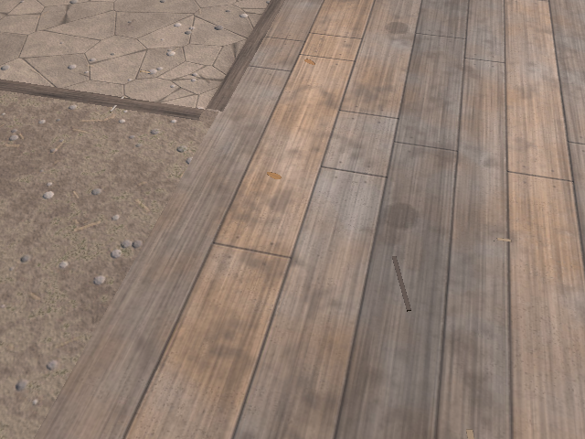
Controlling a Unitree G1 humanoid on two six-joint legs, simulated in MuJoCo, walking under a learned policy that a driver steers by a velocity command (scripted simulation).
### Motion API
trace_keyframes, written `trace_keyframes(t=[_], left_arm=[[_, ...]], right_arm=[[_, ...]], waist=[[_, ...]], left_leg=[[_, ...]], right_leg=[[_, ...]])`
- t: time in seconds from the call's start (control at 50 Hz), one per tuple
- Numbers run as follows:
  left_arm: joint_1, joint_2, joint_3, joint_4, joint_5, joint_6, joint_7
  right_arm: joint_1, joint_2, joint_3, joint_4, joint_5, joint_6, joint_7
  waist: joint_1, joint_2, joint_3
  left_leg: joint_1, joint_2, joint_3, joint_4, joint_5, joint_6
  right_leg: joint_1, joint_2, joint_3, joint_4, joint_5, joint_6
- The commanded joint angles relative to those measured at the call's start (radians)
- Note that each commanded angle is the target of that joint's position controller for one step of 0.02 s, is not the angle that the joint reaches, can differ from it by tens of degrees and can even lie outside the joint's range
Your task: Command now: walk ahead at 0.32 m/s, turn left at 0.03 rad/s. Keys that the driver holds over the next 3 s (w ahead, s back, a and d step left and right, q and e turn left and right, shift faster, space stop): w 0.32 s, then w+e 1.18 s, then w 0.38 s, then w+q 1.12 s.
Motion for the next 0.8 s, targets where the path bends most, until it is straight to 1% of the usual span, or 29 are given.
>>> trace_keyframes(t=[0.02,0.04,0.06,0.08,0.1,0.12,0.14,0.16,0.2,0.24,0.28,0.32,0.36,0.4,0.44,0.46,0.48,0.5,0.52,0.54,0.56,0.58,0.6,0.62,0.64,0.66,0.68,0.72,0.8], left_arm=[[-0.017,0.049,0.018,-0.053,-0.005,-0.034,-0.002],[0.074,0.058,0.026,-0.013,-0.005,-0.036,0.004],[0.188,0.097,0.041,0.024,-0.003,-0.043,0.016],[0.306,0.214,0.068,0.036,0.007,-0.05,0.027],[0.343,0.237,0.075,0.065,0.002,-0.044,0.022],[0.244,0.183,0.06,0.044,0.001,-0.044,0.018],[0.162,0.133,0.048,0.02,-0.003,-0.05,0.014],[0.124,0.111,0.04,0.012,-0.004,-0.058,0.014],[0.14,0.086,0.029,0.03,-0.007,-0.073,0.015],[0.197,0.083,0.026,0.066,-0.013,-0.082,0.014],[0.239,0.074,0.022,0.094,-0.017,-0.082,0.016],[0.249,0.067,0.016,0.112,-0.016,-0.081,0.017],[0.27,0.069,0.014,0.129,-0.016,-0.081,0.02],[0.271,0.089,0.018,0.14,-0.016,-0.081,0.025],[0.249,0.103,0.022,0.144,-0.017,-0.08,0.029],[0.227,0.109,0.023,0.142,-0.016,-0.079,0.031],[0.211,0.117,0.026,0.141,-0.015,-0.078,0.032],[0.195,0.119,0.027,0.14,-0.017,-0.074,0.029],[0.199,0.099,0.023,0.128,-0.023,-0.074,0.025],[0.275,-0.017,-0.001,0.094,-0.035,-0.072,0.023],[0.332,0.017,0.013,0.1,-0.041,-0.06,0.026],[0.249,0.078,0.031,0.098,-0.021,-0.047,0.03],[0.185,0.066,0.033,0.088,-0.019,-0.048,0.02],[0.169,0.037,0.031,0.088,-0.018,-0.043,0.013],[0.16,0.031,0.034,0.087,-0.003,-0.032,0.006],[0.177,0.015,0.033,0.087,0.002,-0.019,-0.002],[0.162,0.007,0.033,0.081,0.002,-0.009,-0.007],[0.1,0.0,0.035,0.054,0.003,0.003,-0.016],[-0.05,-0.006,0.031,-0.006,0.002,0.007,-0.031]], right_arm=[[-0.067,-0.167,-0.041,-0.041,0.013,-0.026,0.002],[-0.076,-0.156,-0.04,-0.043,0.013,-0.028,0.003],[-0.093,-0.124,-0.03,-0.052,0.006,-0.037,0.003],[-0.126,-0.033,-0.003,-0.099,0.013,-0.047,0.011],[-0.159,-0.104,-0.021,-0.115,-0.005,-0.047,0.01],[-0.152,-0.123,-0.027,-0.108,-0.011,-0.047,0.015],[-0.13,-0.11,-0.023,-0.089,-0.008,-0.051,0.028],[-0.114,-0.098,-0.021,-0.078,-0.006,-0.054,0.037],[-0.115,-0.084,-0.016,-0.066,-0.021,-0.048,0.048],[-0.161,-0.071,-0.011,-0.082,-0.021,-0.042,0.053],[-0.237,-0.057,-0.004,-0.11,-0.02,-0.038,0.055],[-0.325,-0.039,0.007,-0.146,-0.017,-0.038,0.057],[-0.401,-0.024,0.017,-0.177,-0.012,-0.039,0.058],[-0.426,-0.035,0.017,-0.194,-0.007,-0.04,0.053],[-0.403,-0.056,0.01,-0.199,-0.005,-0.044,0.043],[-0.356,-0.07,0.003,-0.188,-0.005,-0.048,0.036],[-0.27,-0.09,-0.007,-0.163,-0.005,-0.054,0.027],[-0.121,-0.11,-0.02,-0.116,-0.006,-0.064,0.016],[0.03,-0.162,-0.039,-0.083,-0.024,-0.074,0.0],[0.124,-0.251,-0.057,-0.09,-0.051,-0.078,-0.01],[0.067,-0.259,-0.064,-0.094,-0.028,-0.062,-0.002],[-0.047,-0.165,-0.046,-0.117,-0.01,-0.058,0.002],[-0.121,-0.096,-0.03,-0.13,-0.002,-0.066,0.006],[-0.14,-0.071,-0.024,-0.124,-0.006,-0.075,0.007],[-0.127,-0.051,-0.018,-0.108,-0.003,-0.084,0.002],[-0.113,-0.051,-0.018,-0.098,-0.003,-0.094,0.0],[-0.09,-0.046,-0.017,-0.09,0.001,-0.105,0.001],[-0.063,-0.055,-0.022,-0.077,0.008,-0.119,0.001],[0.0,-0.053,-0.022,-0.053,0.001,-0.118,-0.001]], waist=[[0.049,0.129,0.106],[0.086,0.094,0.085],[0.136,0.016,0.045],[0.184,-0.24,-0.017],[0.171,-0.22,0.037],[0.099,-0.099,0.123],[0.059,-0.059,0.145],[0.035,-0.058,0.134],[0.032,-0.069,0.097],[0.035,-0.077,0.089],[0.048,-0.073,0.096],[0.059,-0.077,0.113],[0.075,-0.086,0.126],[0.071,-0.091,0.126],[0.045,-0.086,0.112],[0.018,-0.086,0.088],[-0.017,-0.088,0.039],[-0.081,-0.064,-0.043],[-0.134,-0.022,-0.142],[-0.101,0.153,-0.291],[-0.06,0.248,-0.332],[-0.023,0.106,-0.149],[-0.009,0.055,-0.039],[0.013,0.053,0.003],[0.031,0.06,0.03],[0.046,0.085,0.019],[0.049,0.075,0.02],[0.051,0.067,0.039],[0.032,0.053,0.075]], left_leg=[[-0.17,0.192,-0.179,-0.15,-0.123,0.162],[-0.27,0.161,-0.146,-0.078,-0.105,0.142],[-0.4,0.115,-0.087,0.066,-0.08,0.112],[-0.566,-0.014,0.058,0.404,-0.153,0.057],[-0.659,-0.04,0.041,0.593,-0.258,0.064],[-0.686,0.029,-0.008,0.686,-0.186,0.084],[-0.665,0.063,-0.004,0.692,-0.093,0.087],[-0.637,0.088,0.015,0.675,-0.027,0.079],[-0.608,0.099,0.057,0.671,0.06,0.053],[-0.643,0.102,0.091,0.657,0.095,0.03],[-0.677,0.099,0.121,0.602,0.129,0.009],[-0.655,0.087,0.15,0.484,0.18,-0.004],[-0.586,0.068,0.167,0.358,0.231,-0.006],[-0.524,0.051,0.166,0.276,0.255,0.004],[-0.459,0.039,0.152,0.233,0.246,0.026],[-0.393,0.023,0.148,0.213,0.219,0.04],[-0.292,-0.002,0.149,0.194,0.18,0.053],[-0.114,-0.02,0.158,0.13,0.188,0.071],[0.124,0.095,0.047,0.107,0.121,0.097],[0.364,0.4,-0.33,0.068,-0.081,0.147],[0.345,0.49,-0.669,-0.114,-0.214,0.225],[0.193,0.441,-0.523,-0.137,-0.318,0.193],[0.047,0.39,-0.361,-0.165,-0.216,0.17],[-0.039,0.345,-0.24,-0.188,-0.079,0.144],[-0.099,0.304,-0.141,-0.202,0.025,0.119],[-0.119,0.303,-0.085,-0.206,0.092,0.119],[-0.122,0.299,-0.05,-0.214,0.151,0.123],[-0.109,0.294,0.023,-0.24,0.192,0.126],[-0.06,0.27,0.149,-0.247,0.3,0.123]], right_leg=[[0.089,0.015,-0.048,-0.176,0.111,-0.007],[0.257,0.04,-0.05,-0.23,0.144,-0.003],[0.441,-0.025,0.052,-0.268,0.094,-0.013],[0.555,-0.284,0.466,-0.456,-0.239,-0.089],[0.45,-0.411,0.715,-0.547,-0.356,-0.167],[0.365,-0.393,0.644,-0.539,-0.36,-0.175],[0.307,-0.341,0.549,-0.544,-0.267,-0.154],[0.291,-0.296,0.456,-0.557,-0.147,-0.13],[0.301,-0.237,0.318,-0.556,0.121,-0.11],[0.331,-0.224,0.24,-0.54,0.359,-0.118],[0.341,-0.209,0.184,-0.534,0.492,-0.121],[0.309,-0.186,0.134,-0.534,0.566,-0.117],[0.269,-0.18,0.131,-0.53,0.604,-0.117],[0.272,-0.2,0.152,-0.516,0.656,-0.115],[0.299,-0.224,0.171,-0.474,0.759,-0.105],[0.313,-0.224,0.169,-0.419,0.863,-0.091],[0.324,-0.213,0.164,-0.318,0.981,-0.076],[0.297,-0.176,0.141,-0.143,0.996,-0.057],[0.143,-0.127,0.119,0.089,0.776,-0.043],[-0.102,-0.017,0.067,0.416,0.188,-0.021],[-0.268,0.059,0.096,0.604,-0.106,-0.022],[-0.324,-0.026,0.12,0.643,-0.011,-0.032],[-0.307,-0.06,0.111,0.6,0.071,-0.032],[-0.266,-0.087,0.109,0.561,0.109,-0.029],[-0.233,-0.106,0.109,0.532,0.123,-0.025],[-0.208,-0.11,0.1,0.527,0.129,-0.016],[-0.215,-0.114,0.095,0.526,0.138,-0.012],[-0.283,-0.125,0.084,0.507,0.19,-0.001],[-0.405,-0.131,0.056,0.386,0.329,0.02]])
Next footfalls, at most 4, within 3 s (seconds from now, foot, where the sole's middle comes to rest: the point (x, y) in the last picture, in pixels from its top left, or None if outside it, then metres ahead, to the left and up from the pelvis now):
0.06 right None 0.07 -0.10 -0.78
0.52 left None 0.41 0.08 -0.78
1.06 right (371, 395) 0.64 -0.16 -0.78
1.62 left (369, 275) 0.99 -0.20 -0.78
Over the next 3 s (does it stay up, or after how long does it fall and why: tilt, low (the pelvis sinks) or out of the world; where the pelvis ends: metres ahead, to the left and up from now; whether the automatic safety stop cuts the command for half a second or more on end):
stays up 1.38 -0.52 0.00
